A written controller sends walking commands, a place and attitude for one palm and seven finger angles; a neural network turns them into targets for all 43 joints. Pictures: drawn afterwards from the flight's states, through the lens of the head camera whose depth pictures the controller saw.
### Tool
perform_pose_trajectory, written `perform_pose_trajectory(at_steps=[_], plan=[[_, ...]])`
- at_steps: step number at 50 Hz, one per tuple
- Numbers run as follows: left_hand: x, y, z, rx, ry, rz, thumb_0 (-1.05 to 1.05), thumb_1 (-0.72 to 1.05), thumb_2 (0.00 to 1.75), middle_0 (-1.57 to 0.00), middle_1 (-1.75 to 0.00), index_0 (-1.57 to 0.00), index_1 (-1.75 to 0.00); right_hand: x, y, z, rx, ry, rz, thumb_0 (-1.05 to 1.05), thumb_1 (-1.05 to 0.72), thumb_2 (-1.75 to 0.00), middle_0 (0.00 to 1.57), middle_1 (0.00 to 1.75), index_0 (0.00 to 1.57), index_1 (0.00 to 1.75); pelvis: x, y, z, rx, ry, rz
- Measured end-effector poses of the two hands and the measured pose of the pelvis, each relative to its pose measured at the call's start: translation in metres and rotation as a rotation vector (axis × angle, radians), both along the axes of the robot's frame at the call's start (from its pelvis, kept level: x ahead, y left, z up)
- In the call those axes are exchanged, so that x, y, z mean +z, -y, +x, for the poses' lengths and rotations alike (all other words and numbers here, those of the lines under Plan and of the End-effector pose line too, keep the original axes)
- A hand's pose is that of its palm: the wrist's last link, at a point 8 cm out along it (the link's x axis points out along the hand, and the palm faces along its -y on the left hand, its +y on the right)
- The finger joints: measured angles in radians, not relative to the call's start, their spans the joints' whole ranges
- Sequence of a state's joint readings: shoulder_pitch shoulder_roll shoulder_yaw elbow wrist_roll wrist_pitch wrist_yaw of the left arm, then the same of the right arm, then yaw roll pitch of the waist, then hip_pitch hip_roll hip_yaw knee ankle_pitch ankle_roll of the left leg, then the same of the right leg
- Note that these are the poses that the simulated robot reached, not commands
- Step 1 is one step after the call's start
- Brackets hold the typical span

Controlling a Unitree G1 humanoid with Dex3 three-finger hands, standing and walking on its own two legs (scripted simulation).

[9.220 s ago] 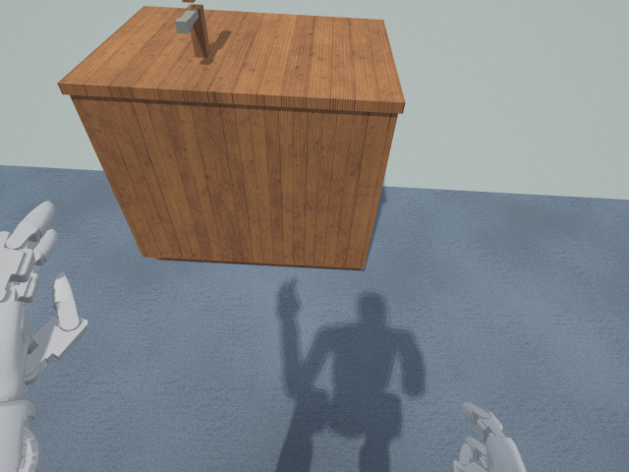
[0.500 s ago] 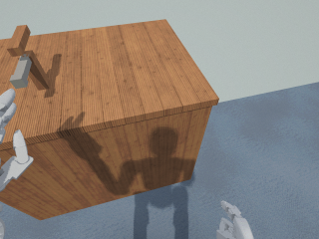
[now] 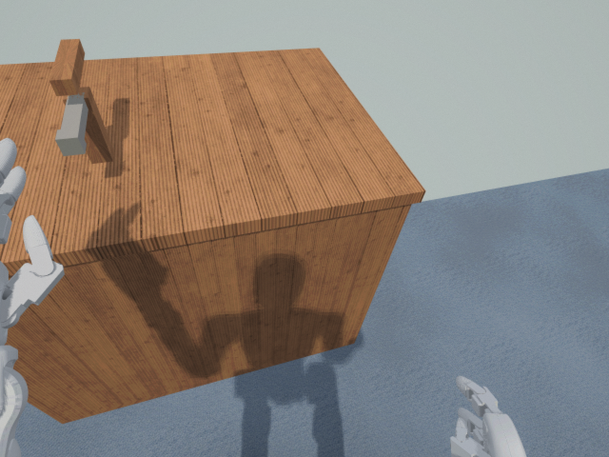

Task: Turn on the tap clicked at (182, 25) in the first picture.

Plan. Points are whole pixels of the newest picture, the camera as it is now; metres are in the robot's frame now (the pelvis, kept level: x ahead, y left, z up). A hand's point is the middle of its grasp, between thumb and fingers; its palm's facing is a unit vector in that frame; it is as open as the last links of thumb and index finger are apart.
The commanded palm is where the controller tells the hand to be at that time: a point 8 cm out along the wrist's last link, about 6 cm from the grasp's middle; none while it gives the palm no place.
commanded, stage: come to a stop and stand still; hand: left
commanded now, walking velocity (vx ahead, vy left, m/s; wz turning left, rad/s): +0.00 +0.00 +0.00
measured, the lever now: (71, 142) +0.46 +0.39 +0.14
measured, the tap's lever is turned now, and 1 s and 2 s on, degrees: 0 0 0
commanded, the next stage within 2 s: look again from close up in 0.76 s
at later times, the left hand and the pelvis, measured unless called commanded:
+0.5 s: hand out of the picture +0.16 +0.29 +0.17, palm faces +0.48 -0.80 -0.34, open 7.5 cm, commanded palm +0.10 +0.32 +0.18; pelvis -0.03 +0.02 +0.01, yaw +6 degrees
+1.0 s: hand out of the picture +0.16 +0.29 +0.17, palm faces +0.52 -0.77 -0.37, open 7.5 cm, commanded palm +0.11 +0.31 +0.18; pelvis -0.01 +0.01 +0.01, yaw +7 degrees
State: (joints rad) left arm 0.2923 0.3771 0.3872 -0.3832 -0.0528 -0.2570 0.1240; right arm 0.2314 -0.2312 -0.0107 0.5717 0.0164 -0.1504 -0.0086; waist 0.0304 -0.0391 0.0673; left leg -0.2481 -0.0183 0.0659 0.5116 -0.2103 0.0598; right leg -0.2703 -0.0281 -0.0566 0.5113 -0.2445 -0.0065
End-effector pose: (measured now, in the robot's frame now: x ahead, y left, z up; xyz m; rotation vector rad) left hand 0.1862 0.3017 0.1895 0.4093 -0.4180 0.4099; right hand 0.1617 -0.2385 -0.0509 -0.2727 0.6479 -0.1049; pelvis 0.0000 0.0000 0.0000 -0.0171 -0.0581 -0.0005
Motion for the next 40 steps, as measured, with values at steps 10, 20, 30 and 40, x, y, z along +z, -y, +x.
perform_pose_trajectory(at_steps=[10,20,30,40], plan=[[-0.009,-0.022,-0.035,-0.019,-0.085,0.053,0.02,0.88,0.90,-0.22,-0.31,-0.21,-0.30,-0.012,-0.063,-0.027,0.066,-0.046,0.074,0.01,-0.90,-0.90,0.20,0.30,0.21,0.30,0.002,-0.023,-0.020,0.022,0.000,-0.009],[-0.007,-0.028,-0.057,0.050,-0.083,-0.010,0.02,0.89,0.90,-0.21,-0.30,-0.20,-0.30,-0.007,-0.080,-0.017,0.136,-0.021,0.091,0.01,-0.90,-0.90,0.20,0.30,0.21,0.30,0.006,-0.028,-0.030,0.064,0.008,-0.008],[-0.007,-0.031,-0.083,0.112,-0.115,0.001,0.02,0.89,0.90,-0.21,-0.30,-0.21,-0.30,0.003,-0.063,0.001,0.166,0.000,0.024,0.01,-0.90,-0.90,0.20,0.30,0.21,0.30,0.007,-0.022,-0.035,0.106,0.005,-0.017],[-0.013,-0.028,-0.075,0.120,-0.135,-0.021,0.02,0.89,0.90,-0.21,-0.30,-0.20,-0.30,0.001,-0.062,0.003,0.150,0.006,0.037,0.01,-0.90,-0.90,0.20,0.30,0.21,0.30,0.006,-0.020,-0.031,0.116,0.005,-0.005]])
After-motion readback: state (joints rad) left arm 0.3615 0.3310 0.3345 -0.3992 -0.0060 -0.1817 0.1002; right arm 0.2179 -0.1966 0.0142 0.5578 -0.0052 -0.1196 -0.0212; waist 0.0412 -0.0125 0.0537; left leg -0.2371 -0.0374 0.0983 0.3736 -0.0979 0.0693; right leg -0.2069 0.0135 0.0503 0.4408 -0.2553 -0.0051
